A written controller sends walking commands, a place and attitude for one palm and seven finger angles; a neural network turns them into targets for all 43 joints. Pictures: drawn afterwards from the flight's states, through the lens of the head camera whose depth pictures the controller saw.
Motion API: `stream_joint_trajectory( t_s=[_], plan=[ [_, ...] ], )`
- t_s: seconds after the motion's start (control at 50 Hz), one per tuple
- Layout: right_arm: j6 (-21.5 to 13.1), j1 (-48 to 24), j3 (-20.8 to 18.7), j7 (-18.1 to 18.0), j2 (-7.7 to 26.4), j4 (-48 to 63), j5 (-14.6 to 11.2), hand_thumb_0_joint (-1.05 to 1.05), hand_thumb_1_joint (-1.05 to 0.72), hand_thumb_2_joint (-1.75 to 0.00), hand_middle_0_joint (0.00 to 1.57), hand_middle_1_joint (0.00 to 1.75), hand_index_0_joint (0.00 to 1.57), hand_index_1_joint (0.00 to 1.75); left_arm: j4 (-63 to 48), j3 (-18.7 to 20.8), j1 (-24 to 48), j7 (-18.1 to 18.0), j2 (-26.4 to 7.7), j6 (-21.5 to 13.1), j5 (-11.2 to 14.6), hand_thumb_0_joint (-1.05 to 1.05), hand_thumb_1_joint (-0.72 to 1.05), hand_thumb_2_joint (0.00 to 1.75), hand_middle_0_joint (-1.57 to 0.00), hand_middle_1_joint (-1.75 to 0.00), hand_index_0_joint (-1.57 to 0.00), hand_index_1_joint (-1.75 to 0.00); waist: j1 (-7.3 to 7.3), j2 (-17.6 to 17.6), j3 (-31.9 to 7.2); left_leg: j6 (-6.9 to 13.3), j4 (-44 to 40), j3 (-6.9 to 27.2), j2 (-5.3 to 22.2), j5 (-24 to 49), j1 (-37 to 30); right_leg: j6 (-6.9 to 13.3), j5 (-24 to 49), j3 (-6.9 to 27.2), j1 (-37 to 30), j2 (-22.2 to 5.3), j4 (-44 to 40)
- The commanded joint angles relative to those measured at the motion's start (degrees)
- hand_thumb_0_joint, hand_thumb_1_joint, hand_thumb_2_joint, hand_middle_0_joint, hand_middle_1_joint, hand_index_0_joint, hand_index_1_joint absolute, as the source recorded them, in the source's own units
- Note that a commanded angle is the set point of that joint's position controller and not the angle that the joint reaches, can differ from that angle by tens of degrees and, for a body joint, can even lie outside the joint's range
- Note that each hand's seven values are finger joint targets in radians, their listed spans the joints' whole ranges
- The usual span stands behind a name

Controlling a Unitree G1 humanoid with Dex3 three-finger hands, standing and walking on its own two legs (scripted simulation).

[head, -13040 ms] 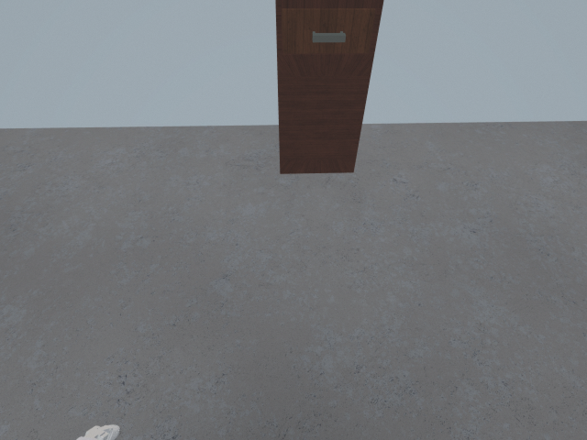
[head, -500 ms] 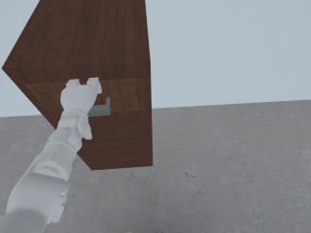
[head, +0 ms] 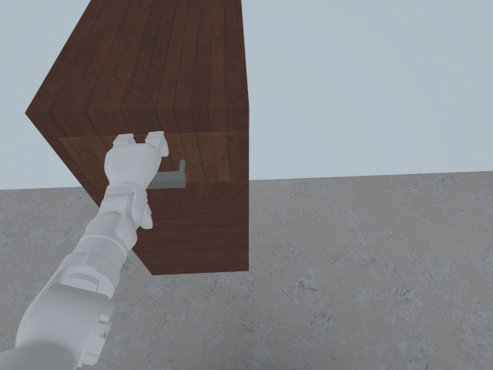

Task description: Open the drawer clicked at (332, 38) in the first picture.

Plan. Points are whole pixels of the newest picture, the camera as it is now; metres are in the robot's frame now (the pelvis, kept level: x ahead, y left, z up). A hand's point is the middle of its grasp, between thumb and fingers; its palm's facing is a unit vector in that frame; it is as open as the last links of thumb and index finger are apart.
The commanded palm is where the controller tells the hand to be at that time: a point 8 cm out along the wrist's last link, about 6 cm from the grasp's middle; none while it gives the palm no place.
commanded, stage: move the hooked fingers above the handle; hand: left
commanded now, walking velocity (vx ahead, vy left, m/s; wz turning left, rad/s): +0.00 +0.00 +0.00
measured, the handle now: (156, 172) +0.51 +0.19 -0.03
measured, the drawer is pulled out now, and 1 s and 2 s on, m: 0.00 0.00 0.00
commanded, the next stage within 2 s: lower the fingers behind the handle in 0.10 s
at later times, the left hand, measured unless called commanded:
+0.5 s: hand (147, 188) +0.44 +0.19 +0.00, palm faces -0.05 -0.05 -1.00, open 13.8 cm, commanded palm +0.42 +0.20 +0.06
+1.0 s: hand (156, 195) +0.45 +0.18 -0.03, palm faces -0.05 -0.04 -1.00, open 13.8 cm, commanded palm +0.43 +0.18 +0.03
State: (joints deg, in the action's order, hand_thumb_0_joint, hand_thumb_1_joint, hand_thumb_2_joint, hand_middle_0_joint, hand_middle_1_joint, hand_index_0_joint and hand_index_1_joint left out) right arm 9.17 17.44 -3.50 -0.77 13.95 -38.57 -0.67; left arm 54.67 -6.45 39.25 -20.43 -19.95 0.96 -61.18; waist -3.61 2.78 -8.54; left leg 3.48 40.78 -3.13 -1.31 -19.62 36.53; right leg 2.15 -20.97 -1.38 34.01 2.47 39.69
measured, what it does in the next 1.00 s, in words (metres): stands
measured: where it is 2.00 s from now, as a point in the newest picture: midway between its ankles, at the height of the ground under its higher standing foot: outside the picture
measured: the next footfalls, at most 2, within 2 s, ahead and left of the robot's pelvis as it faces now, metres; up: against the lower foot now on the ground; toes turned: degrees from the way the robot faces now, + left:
none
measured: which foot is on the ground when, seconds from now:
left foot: down 0.00-1.00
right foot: down 0.00-1.00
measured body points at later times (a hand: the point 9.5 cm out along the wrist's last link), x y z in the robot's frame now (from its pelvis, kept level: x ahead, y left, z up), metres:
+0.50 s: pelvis +0.00 -0.01 +0.00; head +0.07 -0.01 +0.44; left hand +0.44 +0.19 +0.06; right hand +0.04 -0.27 -0.14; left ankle -0.01 +0.08 -0.71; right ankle -0.03 -0.10 -0.71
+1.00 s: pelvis +0.00 +0.00 -0.02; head +0.09 -0.01 +0.42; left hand +0.44 +0.18 +0.02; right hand +0.02 -0.27 -0.15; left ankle -0.01 +0.08 -0.71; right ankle -0.03 -0.10 -0.71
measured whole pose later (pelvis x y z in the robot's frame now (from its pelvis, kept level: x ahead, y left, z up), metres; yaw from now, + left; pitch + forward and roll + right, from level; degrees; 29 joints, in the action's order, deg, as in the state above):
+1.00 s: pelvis +0.00 +0.00 -0.02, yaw -1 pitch +21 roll -1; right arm 8.2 19.0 -4.0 -0.5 13.4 -39.9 0.5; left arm 59.7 -4.5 40.1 -25.4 -19.6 0.9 -63.2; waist -5.3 3.0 -10.5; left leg 3.3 49.4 -2.9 -0.3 -23.0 47.0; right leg 2.5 -23.9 -1.8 44.2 3.3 47.6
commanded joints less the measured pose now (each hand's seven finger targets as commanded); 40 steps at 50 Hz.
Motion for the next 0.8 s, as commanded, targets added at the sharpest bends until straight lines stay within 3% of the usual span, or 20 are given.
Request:
stream_joint_trajectory(
  t_s=[0.0, 0.06, 0.08, 0.12, 0.14, 0.22, 0.32, 0.36, 0.38, 0.44, 0.5, 0.54, 0.56, 0.6, 0.62, 0.66, 0.78],
  plan=[
    [-1.3, 4.0, -2.7, -0.5, 8.3, 4.3, 0.2, 0.00, -0.90, -0.90, 0.20, 0.30, 0.20, 0.30, -10.3, 2.7, 25.4, -2.1, -11.2, 1.2, 0.1, 0.00, -0.50, 0.30, -0.30, -1.20, -0.30, -1.20, -1.40, -1.7, -18.7, -0.4, -2.1, 2.9, 0.1, 22.0, -16.5, 0.3, 19.5, 1.1, -4.9, 0.8, -4.1],
    [-1.2, 4.0, -2.8, -0.7, 8.4, 4.6, 0.2, 0.00, -0.90, -0.90, 0.20, 0.30, 0.20, 0.30, -11.3, 3.3, 25.5, -1.2, -12.4, 0.9, 0.2, 0.00, -0.50, 0.30, -0.30, -1.20, -0.30, -1.20, -1.15, -1.4, -21.3, -0.4, -1.7, 2.9, 0.0, 23.6, -17.6, 0.2, 21.3, 1.4, -6.4, 0.7, -3.8],
    [-1.2, 3.9, -2.8, -0.7, 8.1, 4.7, 0.2, 0.00, -0.90, -0.90, 0.20, 0.30, 0.20, 0.30, -11.5, 1.6, 25.8, -0.8, -10.3, 0.8, 0.5, 0.00, -0.50, 0.30, -0.30, -1.20, -0.30, -1.20, -1.61, -0.9, -20.9, -0.4, -1.6, 3.0, -0.1, 23.5, -18.1, 0.2, 21.1, 1.3, -5.7, 0.7, -3.9],
    [-1.2, 3.9, -2.7, -0.9, 8.3, 4.5, 0.2, 0.00, -0.90, -0.90, 0.20, 0.30, 0.20, 0.30, -10.8, 2.4, 25.6, -0.3, -11.4, 0.4, 0.5, 0.00, -0.50, 0.30, -0.30, -1.20, -0.30, -1.20, -1.78, -2.0, -19.3, -0.3, -1.6, 3.0, 0.0, 22.6, -17.3, 0.2, 20.5, 1.3, -5.3, 0.7, -4.1],
    [-1.2, 4.0, -2.6, -0.8, 8.1, 4.5, 0.2, 0.00, -0.90, -0.90, 0.20, 0.30, 0.20, 0.30, -11.2, 1.3, 26.2, 0.0, -10.1, 0.0, 0.9, 0.00, -0.50, 0.30, -0.30, -1.20, -0.30, -1.20, -2.04, -1.6, -19.0, -0.4, -1.6, 3.2, -0.1, 23.0, -17.1, 0.2, 20.8, 1.3, -5.4, 0.7, -4.1],
    [-1.2, 4.4, -2.8, -0.8, 8.0, 4.3, 0.4, 0.00, -0.90, -0.90, 0.20, 0.30, 0.20, 0.30, -11.4, 2.0, 25.1, -0.3, -10.3, -1.1, 0.5, 0.00, -0.50, 0.30, -0.30, -1.20, -0.30, -1.20, -1.61, -1.2, -19.6, -0.4, -1.0, 3.1, 0.0, 23.2, -17.1, 0.4, 20.7, 1.3, -4.4, 0.8, -3.5],
    [-1.1, 4.6, -2.8, -0.6, 8.1, 4.3, 0.7, 0.00, -0.90, -0.90, 0.20, 0.30, 0.20, 0.30, -10.7, 5.2, 22.3, -2.2, -13.4, -1.4, -0.3, 0.00, -0.50, 0.30, -0.30, -1.20, -0.30, -1.20, -0.30, -1.1, -21.4, -0.5, -0.1, 2.6, -0.3, 23.6, -14.1, 0.4, 22.9, 1.7, -6.1, 0.7, -2.1],
    [-1.0, 4.8, -2.9, -0.5, 8.1, 4.1, 0.8, 0.00, -0.90, -0.90, 0.20, 0.30, 0.20, 0.30, -10.6, 5.5, 22.2, -2.8, -13.7, -1.4, -0.6, 0.00, -0.50, 0.30, -0.30, -1.20, -0.30, -1.20, -0.44, -1.7, -22.1, -0.5, 0.3, 2.7, -0.3, 24.2, -13.6, 0.3, 23.7, 1.7, -6.4, 0.7, -1.7],
    [-1.1, 4.6, -3.1, -0.4, 8.0, 4.0, 0.9, 0.00, -0.90, -0.90, 0.20, 0.30, 0.20, 0.30, -10.7, 4.2, 22.1, -3.1, -11.9, -1.3, -0.5, 0.00, -0.50, 0.30, -0.30, -1.20, -0.30, -1.20, -0.85, -1.2, -21.9, -0.5, 0.5, 2.5, -0.2, 24.2, -13.8, 0.3, 23.9, 1.8, -5.7, 0.8, -1.8],
    [-1.2, 4.9, -3.2, -0.3, 8.0, 3.7, 1.0, 0.00, -0.90, -0.90, 0.20, 0.30, 0.20, 0.30, -10.5, 5.2, 22.0, -3.7, -12.4, -1.4, -0.3, 0.00, -0.50, 0.30, -0.30, -1.20, -0.30, -1.20, -0.89, -1.6, -22.4, -0.4, 0.9, 2.7, -0.2, 24.5, -13.3, 0.3, 24.2, 1.8, -5.9, 0.9, -1.4],
    [-1.3, 5.2, -3.1, -0.7, 8.2, 3.1, 0.6, 0.00, -0.90, -0.90, 0.20, 0.30, 0.20, 0.30, -8.7, 5.1, 23.4, -4.1, -13.5, -1.1, -0.5, 0.00, -0.50, 0.30, -0.30, -1.20, -0.30, -1.20, -1.94, -3.0, -19.8, -0.2, 1.0, 2.3, -0.4, 20.0, -10.2, 0.0, 22.1, 2.2, -5.1, 0.7, -2.0],
    [-1.7, 5.2, -3.1, -1.0, 8.3, 2.9, 0.7, 0.00, -0.90, -0.90, 0.20, 0.30, 0.20, 0.30, -8.9, 5.7, 25.0, -4.2, -14.5, -1.5, -0.5, 0.00, -0.50, 0.30, -0.30, -1.20, -0.30, -1.20, -2.34, -3.0, -20.6, 0.0, 1.3, 2.5, -0.5, 19.0, -9.8, 0.0, 21.1, 2.4, -4.7, 0.6, -1.8],
    [-1.8, 5.7, -3.1, -1.0, 8.3, 2.8, 0.7, 0.00, -0.90, -0.90, 0.20, 0.30, 0.20, 0.30, -9.6, 5.6, 25.8, -4.4, -14.9, -1.9, -1.0, 0.00, -0.50, 0.30, -0.30, -1.20, -0.30, -1.20, -2.18, -0.9, -22.2, -0.1, 1.5, 2.6, -0.4, 19.4, -10.7, 0.0, 20.8, 2.4, -4.1, 0.6, -1.2],
    [-2.2, 6.1, -3.3, -0.8, 7.9, 2.4, 0.9, 0.00, -0.90, -0.90, 0.20, 0.30, 0.20, 0.30, -9.1, 2.5, 26.6, -4.5, -10.5, -2.3, -0.8, 0.00, -0.50, 0.30, -0.30, -1.20, -0.30, -1.20, -3.16, 0.9, -21.6, -0.3, 2.4, 3.0, -0.2, 19.7, -12.4, 0.2, 19.1, 1.7, -0.4, 0.9, -0.9],
    [-2.2, 6.4, -3.4, -0.8, 8.0, 2.1, 0.9, 0.00, -0.90, -0.90, 0.20, 0.30, 0.20, 0.30, -7.4, 4.6, 25.0, -4.7, -12.5, -2.2, -0.9, 0.00, -0.50, 0.30, -0.30, -1.20, -0.30, -1.20, -2.66, 0.3, -21.6, -0.4, 2.7, 3.1, -0.1, 19.5, -11.8, 0.3, 18.5, 1.6, -0.2, 1.1, -0.6],
    [-2.3, 6.8, -3.4, -0.6, 8.1, 2.2, 1.1, 0.00, -0.90, -0.90, 0.20, 0.30, 0.20, 0.30, -7.4, 3.7, 25.5, -4.8, -11.3, -2.4, -0.7, 0.00, -0.50, 0.30, -0.30, -1.20, -0.30, -1.20, -2.67, 1.1, -22.8, -0.5, 3.2, 3.4, -0.1, 20.2, -12.1, 0.3, 18.6, 1.4, 0.6, 1.2, 0.2],
    [-2.3, 7.3, -3.3, -0.2, 8.2, 2.2, 1.3, 0.00, -0.90, -0.90, 0.20, 0.30, 0.20, 0.30, -4.9, 5.0, 24.0, -6.2, -12.1, -1.1, -1.6, 0.00, -0.50, 0.30, -0.30, -1.20, -0.30, -1.20, -2.28, -0.4, -24.2, -0.5, 5.1, 3.3, 0.0, 21.4, -9.5, 0.3, 20.2, 1.2, 1.2, 1.4, 2.2]
  ],
)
